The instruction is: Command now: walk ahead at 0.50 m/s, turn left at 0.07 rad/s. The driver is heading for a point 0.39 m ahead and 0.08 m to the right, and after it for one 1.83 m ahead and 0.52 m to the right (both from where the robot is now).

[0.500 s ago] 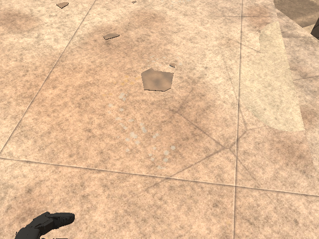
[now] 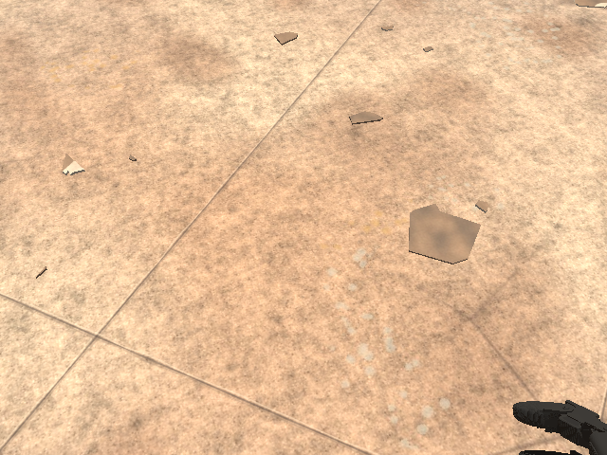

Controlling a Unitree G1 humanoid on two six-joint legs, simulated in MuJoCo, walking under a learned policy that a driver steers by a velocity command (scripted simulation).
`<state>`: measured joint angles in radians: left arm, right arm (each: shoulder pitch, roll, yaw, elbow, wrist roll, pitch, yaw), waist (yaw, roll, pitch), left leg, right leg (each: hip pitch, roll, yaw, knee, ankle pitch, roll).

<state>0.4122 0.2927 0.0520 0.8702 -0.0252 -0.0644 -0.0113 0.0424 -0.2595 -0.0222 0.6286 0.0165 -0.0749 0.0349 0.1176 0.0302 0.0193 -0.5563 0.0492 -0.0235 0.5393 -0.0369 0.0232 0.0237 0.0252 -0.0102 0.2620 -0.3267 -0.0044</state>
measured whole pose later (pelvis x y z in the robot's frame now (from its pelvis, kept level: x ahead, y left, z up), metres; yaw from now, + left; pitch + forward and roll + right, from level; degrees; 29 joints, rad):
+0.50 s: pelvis +0.26 +0.01 +0.00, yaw -10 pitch +1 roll +3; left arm 0.11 0.27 0.05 0.72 0.00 -0.04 -0.05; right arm 0.30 -0.28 -0.06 0.83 0.00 -0.06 -0.02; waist -0.07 -0.04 0.04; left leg 0.04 -0.03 0.20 0.27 -0.34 0.01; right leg -0.62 -0.06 0.00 0.62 0.02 -0.02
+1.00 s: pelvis +0.39 -0.01 +0.00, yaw -27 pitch +3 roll +0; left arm 0.17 0.31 0.08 0.63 0.00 0.05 0.03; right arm 0.15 -0.29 -0.05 0.73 0.00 -0.01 -0.02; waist 0.02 0.00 0.02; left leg -0.42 -0.01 -0.10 0.66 -0.28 -0.07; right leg -0.40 0.14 0.18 0.52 -0.15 -0.04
